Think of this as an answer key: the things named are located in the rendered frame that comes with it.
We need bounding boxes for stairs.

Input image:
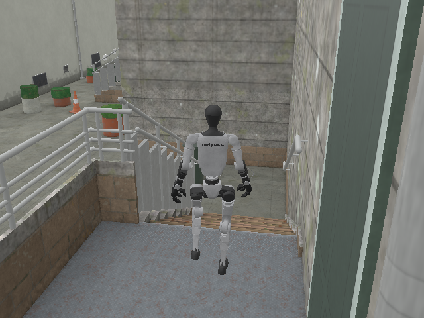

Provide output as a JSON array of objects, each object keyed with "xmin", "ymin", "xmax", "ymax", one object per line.
[{"xmin": 150, "ymin": 213, "xmax": 295, "ymax": 235}]

